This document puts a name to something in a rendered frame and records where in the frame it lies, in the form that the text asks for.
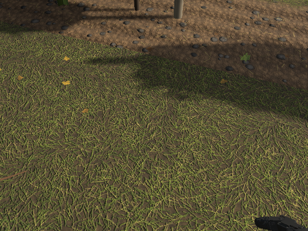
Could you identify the robot right hand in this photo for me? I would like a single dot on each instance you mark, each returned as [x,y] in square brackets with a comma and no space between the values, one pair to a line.
[281,223]

